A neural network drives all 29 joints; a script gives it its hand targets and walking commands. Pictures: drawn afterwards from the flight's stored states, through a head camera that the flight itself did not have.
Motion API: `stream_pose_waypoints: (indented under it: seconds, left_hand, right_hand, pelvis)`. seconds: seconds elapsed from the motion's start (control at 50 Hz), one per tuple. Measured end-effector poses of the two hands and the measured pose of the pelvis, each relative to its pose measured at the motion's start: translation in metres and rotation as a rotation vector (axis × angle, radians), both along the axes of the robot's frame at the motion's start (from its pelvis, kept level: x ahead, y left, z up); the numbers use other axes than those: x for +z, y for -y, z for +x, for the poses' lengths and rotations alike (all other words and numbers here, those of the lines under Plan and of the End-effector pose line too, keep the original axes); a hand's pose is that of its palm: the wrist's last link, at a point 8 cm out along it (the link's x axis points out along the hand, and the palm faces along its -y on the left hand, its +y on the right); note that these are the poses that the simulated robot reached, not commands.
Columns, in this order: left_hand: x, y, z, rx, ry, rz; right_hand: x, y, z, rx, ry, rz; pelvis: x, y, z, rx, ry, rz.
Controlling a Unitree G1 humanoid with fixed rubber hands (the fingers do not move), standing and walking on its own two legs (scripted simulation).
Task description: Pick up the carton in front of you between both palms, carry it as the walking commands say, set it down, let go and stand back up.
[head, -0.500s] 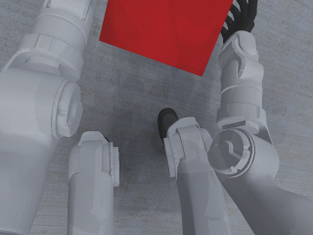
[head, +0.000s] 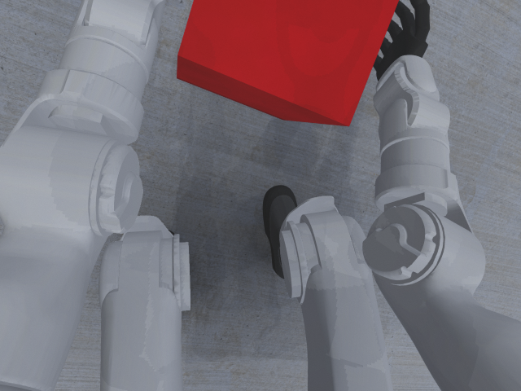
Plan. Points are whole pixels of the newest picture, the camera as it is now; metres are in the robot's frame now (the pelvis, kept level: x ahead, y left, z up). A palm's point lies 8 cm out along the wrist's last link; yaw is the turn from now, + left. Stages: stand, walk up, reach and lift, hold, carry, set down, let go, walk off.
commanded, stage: set down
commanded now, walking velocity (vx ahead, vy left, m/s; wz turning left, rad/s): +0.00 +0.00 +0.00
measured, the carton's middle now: (270, 29) +0.54 -0.07 -0.27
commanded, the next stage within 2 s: let go in 1.50 s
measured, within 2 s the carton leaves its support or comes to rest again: neither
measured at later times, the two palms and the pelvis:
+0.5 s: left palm out of the picture +0.57 +0.12 -0.19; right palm (419, 87) +0.46 -0.25 -0.17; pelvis -0.02 -0.02 -0.01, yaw +1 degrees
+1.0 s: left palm out of the picture +0.60 +0.11 -0.03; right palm (515, 71) +0.47 -0.24 -0.03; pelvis -0.01 -0.02 +0.08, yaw +2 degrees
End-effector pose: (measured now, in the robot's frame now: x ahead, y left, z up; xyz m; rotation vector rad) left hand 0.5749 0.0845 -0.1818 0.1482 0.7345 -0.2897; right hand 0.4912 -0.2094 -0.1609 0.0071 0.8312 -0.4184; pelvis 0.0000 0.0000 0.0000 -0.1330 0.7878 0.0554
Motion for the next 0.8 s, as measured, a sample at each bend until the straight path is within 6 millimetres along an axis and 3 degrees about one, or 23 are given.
stream_pose_waypoints:
  seconds: [0.18,0.28,0.38,0.44,0.52,0.62,0.7,0.8]
  left_hand:
    - [-0.002,-0.002,0.001,-0.024,0.012,0.0]
    - [-0.009,-0.004,-0.001,-0.028,0.021,0.021]
    - [-0.024,-0.025,-0.007,0.014,0.013,0.075]
    - [-0.024,-0.034,-0.007,0.022,0.027,0.09]
    - [-0.008,-0.035,0.003,0.021,0.07,0.085]
    - [0.028,-0.027,0.018,0.019,0.121,0.085]
    - [0.062,-0.025,0.025,0.03,0.129,0.099]
    - [0.097,-0.028,0.027,0.047,0.091,0.113]
  right_hand:
    - [-0.002,-0.001,-0.002,-0.002,0.005,-0.003]
    - [-0.008,0.0,-0.013,0.006,-0.006,-0.002]
    - [-0.012,0.025,-0.029,-0.031,-0.007,-0.039]
    - [-0.011,0.039,-0.032,-0.042,0.016,-0.044]
    - [-0.007,0.043,-0.028,-0.03,0.053,-0.032]
    - [0.014,0.029,-0.017,-0.024,0.127,0.006]
    - [0.033,0.018,-0.02,-0.045,0.153,0.029]
    - [0.064,0.022,-0.031,-0.078,0.153,0.018]
  pelvis:
    - [-0.003,0.0,-0.002,0.008,0.009,-0.009]
    - [-0.004,0.004,-0.007,0.012,0.032,-0.009]
    - [-0.004,0.01,-0.013,0.015,0.06,-0.007]
    - [-0.004,0.013,-0.017,0.017,0.073,-0.002]
    - [-0.005,0.018,-0.021,0.018,0.089,0.005]
    - [-0.001,0.022,-0.024,0.004,0.104,0.017]
    - [0.012,0.024,-0.023,-0.003,0.099,0.031]
    - [0.038,0.024,-0.02,-0.007,0.078,0.04]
